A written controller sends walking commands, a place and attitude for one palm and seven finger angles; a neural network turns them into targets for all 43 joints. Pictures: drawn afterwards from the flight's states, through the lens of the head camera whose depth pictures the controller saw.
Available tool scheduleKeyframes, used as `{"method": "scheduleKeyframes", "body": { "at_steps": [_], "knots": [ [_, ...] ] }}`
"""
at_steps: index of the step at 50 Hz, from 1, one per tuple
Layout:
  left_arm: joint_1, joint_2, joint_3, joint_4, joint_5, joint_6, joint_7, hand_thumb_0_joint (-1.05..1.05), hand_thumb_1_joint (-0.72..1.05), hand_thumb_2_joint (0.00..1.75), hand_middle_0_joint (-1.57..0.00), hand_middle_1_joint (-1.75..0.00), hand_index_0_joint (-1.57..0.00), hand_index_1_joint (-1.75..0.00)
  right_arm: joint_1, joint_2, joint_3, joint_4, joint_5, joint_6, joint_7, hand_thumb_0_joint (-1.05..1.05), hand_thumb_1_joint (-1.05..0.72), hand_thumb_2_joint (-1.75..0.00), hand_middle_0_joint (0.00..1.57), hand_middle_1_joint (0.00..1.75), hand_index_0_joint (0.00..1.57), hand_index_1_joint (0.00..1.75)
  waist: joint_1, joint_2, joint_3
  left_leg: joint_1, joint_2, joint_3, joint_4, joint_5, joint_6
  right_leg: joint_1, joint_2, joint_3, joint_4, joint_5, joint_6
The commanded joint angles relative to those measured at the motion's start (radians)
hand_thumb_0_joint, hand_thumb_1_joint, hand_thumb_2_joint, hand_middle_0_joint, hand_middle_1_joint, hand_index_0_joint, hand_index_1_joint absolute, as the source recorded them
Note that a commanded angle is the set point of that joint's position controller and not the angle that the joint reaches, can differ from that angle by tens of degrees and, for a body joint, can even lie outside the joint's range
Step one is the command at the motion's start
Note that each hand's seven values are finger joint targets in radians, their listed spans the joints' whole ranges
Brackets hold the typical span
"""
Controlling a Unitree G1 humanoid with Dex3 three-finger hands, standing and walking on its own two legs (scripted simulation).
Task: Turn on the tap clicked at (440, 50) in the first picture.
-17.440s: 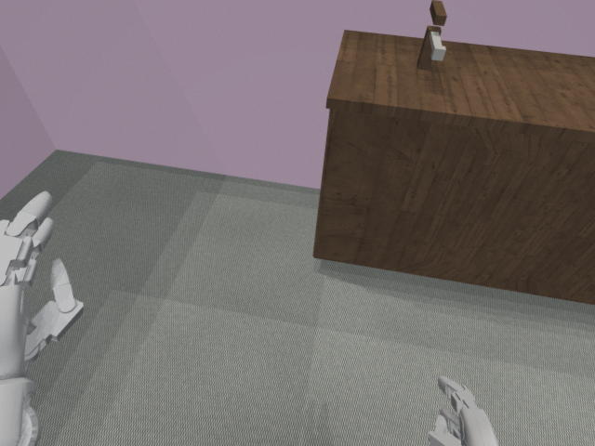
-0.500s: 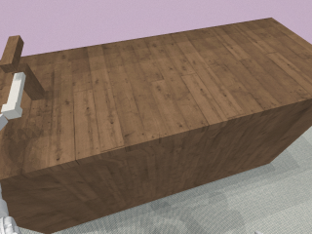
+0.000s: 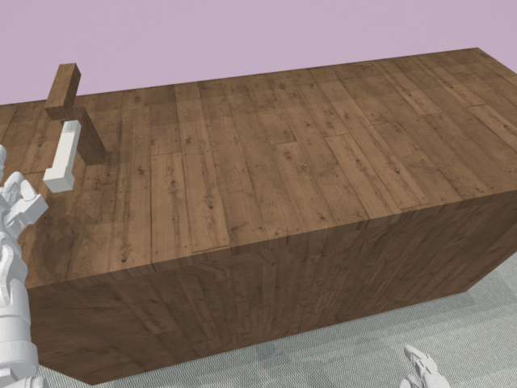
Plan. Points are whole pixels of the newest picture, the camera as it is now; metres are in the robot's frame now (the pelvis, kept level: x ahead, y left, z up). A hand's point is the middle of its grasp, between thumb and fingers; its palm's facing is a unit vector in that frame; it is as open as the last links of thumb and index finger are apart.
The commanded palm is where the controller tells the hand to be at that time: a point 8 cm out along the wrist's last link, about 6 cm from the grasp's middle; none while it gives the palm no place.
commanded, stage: push the lever round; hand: left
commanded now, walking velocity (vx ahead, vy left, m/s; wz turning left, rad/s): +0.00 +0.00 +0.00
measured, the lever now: (59, 179) +0.37 +0.33 +0.13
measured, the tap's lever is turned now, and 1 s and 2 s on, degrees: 0 18 37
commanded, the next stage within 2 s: none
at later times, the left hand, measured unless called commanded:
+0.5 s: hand (61, 195) +0.34 +0.32 +0.12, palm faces +0.54 -0.84 -0.09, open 7.7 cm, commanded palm +0.30 +0.35 +0.12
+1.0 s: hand (89, 189) +0.36 +0.29 +0.12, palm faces +0.58 -0.81 -0.07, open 7.8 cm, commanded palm +0.32 +0.31 +0.12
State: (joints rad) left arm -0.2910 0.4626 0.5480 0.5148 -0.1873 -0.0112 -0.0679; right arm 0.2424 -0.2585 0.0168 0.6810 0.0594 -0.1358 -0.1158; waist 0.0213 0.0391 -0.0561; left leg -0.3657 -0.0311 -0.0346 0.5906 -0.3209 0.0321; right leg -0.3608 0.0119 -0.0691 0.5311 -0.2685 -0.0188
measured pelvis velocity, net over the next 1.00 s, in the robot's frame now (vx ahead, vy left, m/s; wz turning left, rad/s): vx -0.01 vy -0.03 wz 0.00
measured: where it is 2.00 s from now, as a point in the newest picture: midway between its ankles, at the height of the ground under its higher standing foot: outside the picture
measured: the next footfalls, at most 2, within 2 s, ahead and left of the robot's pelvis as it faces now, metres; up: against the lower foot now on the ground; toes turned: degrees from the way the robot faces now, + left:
none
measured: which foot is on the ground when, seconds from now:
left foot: down 0.00-1.00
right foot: down 0.00-1.00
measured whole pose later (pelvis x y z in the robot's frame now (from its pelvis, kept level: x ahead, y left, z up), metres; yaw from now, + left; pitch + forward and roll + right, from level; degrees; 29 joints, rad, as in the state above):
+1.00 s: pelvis -0.01 -0.03 +0.00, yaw +0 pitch +5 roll -1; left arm -0.37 0.37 0.47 0.53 -0.15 -0.03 0.13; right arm 0.24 -0.27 0.01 0.71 0.06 -0.10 -0.10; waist 0.01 0.05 -0.04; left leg -0.37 0.00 -0.05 0.59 -0.31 0.00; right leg -0.38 0.04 -0.08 0.55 -0.27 -0.06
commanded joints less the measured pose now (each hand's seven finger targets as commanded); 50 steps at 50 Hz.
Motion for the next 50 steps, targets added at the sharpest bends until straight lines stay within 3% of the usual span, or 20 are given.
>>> {"method": "scheduleKeyframes", "body": {
  "at_steps": [1,2,4,7,9,14,17,19,20,23,25,27,28,33,35,36,38,42,48,50],
  "knots": [
    [-0.328,0.326,0.048,-0.278,0.002,-0.083,0.040,0.00,0.90,0.90,-0.15,-0.15,-0.15,-0.15,0.006,-0.150,-0.057,-0.110,0.000,-0.039,-0.008,0.00,-0.90,-0.90,0.20,0.30,0.20,0.30,-0.020,0.090,-0.245,0.145,0.040,-0.050,-0.078,0.376,-0.049,0.082,0.003,0.020,-0.024,0.225,-0.014],
    [-0.314,0.302,0.035,-0.289,0.000,-0.088,0.043,0.00,0.90,0.90,-0.15,-0.15,-0.15,-0.15,0.003,-0.147,-0.058,-0.111,-0.001,-0.041,-0.006,0.00,-0.90,-0.90,0.20,0.30,0.20,0.30,-0.019,0.090,-0.252,0.155,0.041,-0.049,-0.075,0.387,-0.051,0.083,0.004,0.021,-0.024,0.229,-0.014],
    [-0.295,0.324,0.057,-0.270,0.007,-0.087,0.054,0.00,0.90,0.90,-0.15,-0.15,-0.15,-0.15,0.003,-0.150,-0.056,-0.108,-0.002,-0.036,-0.005,0.00,-0.90,-0.90,0.20,0.30,0.20,0.30,-0.011,0.086,-0.255,0.140,0.042,-0.045,-0.073,0.385,-0.048,0.096,0.004,0.023,-0.021,0.235,-0.014],
    [-0.337,0.287,0.016,-0.247,0.005,-0.069,0.054,0.00,0.90,0.90,-0.15,-0.15,-0.15,-0.15,-0.003,-0.150,-0.054,-0.105,0.003,-0.033,-0.007,0.00,-0.90,-0.90,0.20,0.30,0.20,0.30,-0.032,0.063,-0.226,0.122,0.038,-0.040,-0.080,0.325,-0.041,0.081,0.003,0.022,-0.029,0.213,-0.012],
    [-0.306,0.296,0.030,-0.250,0.006,-0.058,0.057,0.00,0.90,0.90,-0.15,-0.15,-0.15,-0.15,-0.003,-0.151,-0.055,-0.110,0.003,-0.029,-0.007,0.00,-0.90,-0.90,0.20,0.30,0.20,0.30,-0.015,0.072,-0.248,0.120,0.036,-0.036,-0.080,0.345,-0.039,0.109,0.000,0.025,-0.029,0.231,-0.013],
    [-0.296,0.327,0.059,-0.246,0.007,-0.053,0.066,0.00,0.90,0.90,-0.15,-0.15,-0.15,-0.15,0.004,-0.154,-0.058,-0.105,0.003,-0.019,-0.006,0.00,-0.90,-0.90,0.20,0.30,0.20,0.30,-0.016,0.031,-0.261,0.100,0.031,-0.024,-0.073,0.354,-0.024,0.144,0.000,0.031,-0.031,0.278,-0.009],
    [-0.327,0.288,0.016,-0.253,0.004,-0.065,0.061,0.00,0.90,0.90,-0.15,-0.15,-0.15,-0.15,0.000,-0.150,-0.057,-0.101,0.006,-0.019,-0.005,0.00,-0.90,-0.90,0.20,0.30,0.20,0.30,-0.030,0.051,-0.236,0.098,0.030,-0.019,-0.075,0.311,-0.019,0.122,0.001,0.035,-0.038,0.253,-0.007],
    [-0.353,0.309,0.026,-0.259,0.009,-0.079,0.067,0.00,0.90,0.90,-0.15,-0.15,-0.15,-0.15,0.002,-0.152,-0.058,-0.094,0.005,-0.018,-0.007,0.00,-0.90,-0.90,0.20,0.30,0.20,0.30,-0.033,0.073,-0.236,0.101,0.031,-0.022,-0.076,0.293,-0.017,0.117,0.002,0.038,-0.039,0.235,-0.010],
    [-0.333,0.292,0.020,-0.260,0.007,-0.083,0.067,0.00,0.90,0.90,-0.15,-0.15,-0.15,-0.15,0.002,-0.149,-0.060,-0.096,0.004,-0.019,-0.007,0.00,-0.90,-0.90,0.20,0.30,0.20,0.30,-0.029,0.077,-0.240,0.104,0.029,-0.017,-0.075,0.296,-0.016,0.123,0.002,0.039,-0.041,0.240,-0.010],
    [-0.334,0.313,0.035,-0.244,0.006,-0.091,0.070,0.00,0.90,0.90,-0.15,-0.15,-0.15,-0.15,-0.002,-0.152,-0.057,-0.091,0.006,-0.017,-0.009,0.00,-0.90,-0.90,0.20,0.30,0.20,0.30,-0.028,0.058,-0.233,0.085,0.029,-0.016,-0.074,0.278,-0.009,0.135,-0.001,0.043,-0.042,0.241,-0.009],
    [-0.351,0.288,0.006,-0.259,0.007,-0.095,0.070,0.00,0.90,0.90,-0.15,-0.15,-0.15,-0.15,-0.002,-0.149,-0.059,-0.094,0.006,-0.018,-0.008,0.00,-0.90,-0.90,0.20,0.30,0.20,0.30,-0.032,0.079,-0.247,0.093,0.026,-0.014,-0.078,0.275,-0.011,0.135,-0.001,0.045,-0.041,0.238,-0.008],
    [-0.325,0.286,0.013,-0.239,0.001,-0.091,0.072,0.00,0.90,0.90,-0.15,-0.15,-0.15,-0.15,-0.002,-0.152,-0.060,-0.094,0.006,-0.019,-0.009,0.00,-0.90,-0.90,0.20,0.30,0.20,0.30,-0.031,0.043,-0.243,0.084,0.025,-0.009,-0.075,0.267,-0.005,0.140,-0.002,0.047,-0.045,0.245,-0.004],
    [-0.319,0.324,0.051,-0.212,0.004,-0.088,0.080,0.00,0.90,0.90,-0.15,-0.15,-0.15,-0.15,0.001,-0.155,-0.059,-0.085,0.007,-0.014,-0.011,0.00,-0.90,-0.90,0.20,0.30,0.20,0.30,-0.026,0.031,-0.230,0.068,0.026,-0.009,-0.073,0.260,-0.003,0.146,-0.004,0.049,-0.045,0.245,-0.003],
    [-0.378,0.297,0.007,-0.217,0.013,-0.091,0.088,0.00,0.90,0.90,-0.15,-0.15,-0.15,-0.15,-0.008,-0.151,-0.053,-0.089,0.007,-0.012,-0.009,0.00,-0.90,-0.90,0.20,0.30,0.20,0.30,-0.039,0.056,-0.216,0.060,0.023,-0.004,-0.074,0.224,0.000,0.130,-0.009,0.056,-0.050,0.220,0.000],
    [-0.389,0.303,0.008,-0.180,0.015,-0.089,0.093,0.00,0.90,0.90,-0.15,-0.15,-0.15,-0.15,-0.002,-0.153,-0.055,-0.087,0.007,-0.012,-0.009,0.00,-0.90,-0.90,0.20,0.30,0.20,0.30,-0.047,0.021,-0.213,0.047,0.022,-0.003,-0.076,0.199,0.002,0.126,-0.007,0.059,-0.054,0.201,0.004],
    [-0.406,0.283,-0.010,-0.207,0.015,-0.093,0.097,0.00,0.90,0.90,-0.15,-0.15,-0.15,-0.15,-0.008,-0.150,-0.054,-0.092,0.007,-0.013,-0.009,0.00,-0.90,-0.90,0.20,0.30,0.20,0.30,-0.046,0.048,-0.224,0.056,0.021,-0.003,-0.074,0.207,0.001,0.125,-0.008,0.059,-0.051,0.208,0.001],
    [-0.416,0.266,-0.018,-0.212,0.017,-0.095,0.112,0.00,0.90,0.90,-0.15,-0.15,-0.15,-0.15,-0.013,-0.149,-0.053,-0.089,0.007,-0.014,-0.008,0.00,-0.90,-0.90,0.20,0.30,0.20,0.30,-0.047,0.055,-0.225,0.064,0.022,-0.003,-0.067,0.208,0.003,0.120,-0.010,0.060,-0.054,0.209,0.001],
    [-0.407,0.240,-0.026,-0.194,0.014,-0.091,0.147,0.00,0.90,0.90,-0.15,-0.15,-0.15,-0.15,-0.012,-0.148,-0.055,-0.090,0.004,-0.011,-0.004,0.00,-0.90,-0.90,0.20,0.30,0.20,0.30,-0.043,-0.001,-0.246,0.048,0.020,-0.004,-0.067,0.203,0.001,0.138,-0.010,0.060,-0.050,0.215,0.006],
    [-0.444,0.198,-0.064,-0.233,0.048,-0.084,0.214,0.00,0.90,0.90,-0.15,-0.15,-0.15,-0.15,-0.030,-0.143,-0.053,-0.088,-0.001,-0.003,0.003,0.00,-0.90,-0.90,0.20,0.30,0.20,0.30,-0.045,0.047,-0.248,0.065,0.021,-0.004,-0.060,0.224,0.001,0.126,-0.013,0.057,-0.043,0.225,0.002],
    [-0.443,0.199,-0.055,-0.240,0.049,-0.080,0.237,0.00,0.90,0.90,-0.15,-0.15,-0.15,-0.15,-0.028,-0.141,-0.056,-0.090,-0.005,0.001,0.004,0.00,-0.90,-0.90,0.20,0.30,0.20,0.30,-0.040,0.010,-0.271,0.063,0.021,-0.005,-0.062,0.237,0.000,0.150,-0.013,0.057,-0.039,0.246,0.004]
  ]
}}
